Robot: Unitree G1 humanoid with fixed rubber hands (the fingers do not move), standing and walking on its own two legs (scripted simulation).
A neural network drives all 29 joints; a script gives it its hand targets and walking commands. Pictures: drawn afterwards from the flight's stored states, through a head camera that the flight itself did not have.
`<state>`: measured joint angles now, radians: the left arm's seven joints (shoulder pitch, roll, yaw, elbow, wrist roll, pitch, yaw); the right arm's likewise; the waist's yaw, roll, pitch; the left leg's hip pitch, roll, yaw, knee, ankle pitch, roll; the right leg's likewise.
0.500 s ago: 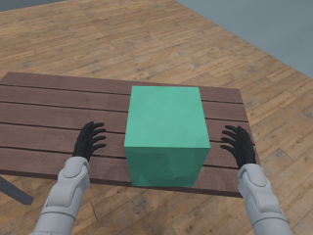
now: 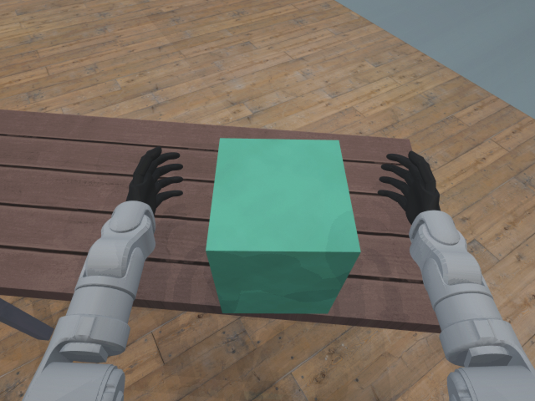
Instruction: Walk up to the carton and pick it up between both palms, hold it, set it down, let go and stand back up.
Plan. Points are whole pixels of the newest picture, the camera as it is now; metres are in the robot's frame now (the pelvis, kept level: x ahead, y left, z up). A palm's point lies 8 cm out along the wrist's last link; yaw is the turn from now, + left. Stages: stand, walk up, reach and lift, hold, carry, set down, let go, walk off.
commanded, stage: reach and lift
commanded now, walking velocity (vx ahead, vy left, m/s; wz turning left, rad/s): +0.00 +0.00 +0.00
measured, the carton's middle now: (277, 231) +0.41 +0.00 -0.04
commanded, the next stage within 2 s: none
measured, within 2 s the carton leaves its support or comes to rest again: neither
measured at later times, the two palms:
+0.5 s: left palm (159, 212) +0.40 +0.20 +0.03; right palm (396, 212) +0.41 -0.19 +0.04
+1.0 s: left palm (177, 239) +0.39 +0.18 -0.04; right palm (379, 239) +0.41 -0.18 -0.05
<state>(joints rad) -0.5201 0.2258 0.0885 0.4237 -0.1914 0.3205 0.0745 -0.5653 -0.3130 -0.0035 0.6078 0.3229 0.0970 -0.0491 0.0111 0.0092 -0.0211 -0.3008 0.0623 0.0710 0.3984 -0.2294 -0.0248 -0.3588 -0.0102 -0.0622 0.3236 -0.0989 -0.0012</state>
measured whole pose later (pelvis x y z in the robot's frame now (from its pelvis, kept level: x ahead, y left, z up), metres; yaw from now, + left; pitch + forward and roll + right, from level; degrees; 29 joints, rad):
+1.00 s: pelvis -0.03 +0.01 -0.06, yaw -1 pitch +28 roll -1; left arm -0.85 0.14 0.00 1.30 -0.27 -0.42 0.10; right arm -0.87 -0.26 0.03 1.25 0.27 -0.37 -0.05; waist 0.06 0.06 -0.25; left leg -1.00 0.07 0.06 0.87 -0.37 -0.01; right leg -1.06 -0.03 -0.05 0.78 -0.22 0.00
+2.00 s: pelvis -0.01 +0.00 -0.05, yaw +1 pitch +21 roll -1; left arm -0.82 0.04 0.30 1.47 0.01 -0.64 0.14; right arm -0.81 -0.02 -0.38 1.27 -0.25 -0.48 -0.12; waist -0.02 0.08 -0.16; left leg -0.80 0.06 0.03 0.82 -0.39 -0.02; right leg -0.86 -0.04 -0.07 0.75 -0.26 0.00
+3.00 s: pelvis -0.02 +0.01 -0.04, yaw -1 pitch +27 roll -2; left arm -0.80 0.00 0.25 1.44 -0.01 -0.76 0.17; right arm -0.83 -0.09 -0.29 1.41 -0.22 -0.68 -0.16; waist 0.01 0.05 -0.23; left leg -0.89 0.07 0.05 0.75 -0.33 0.00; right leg -0.92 -0.02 -0.06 0.61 -0.16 0.01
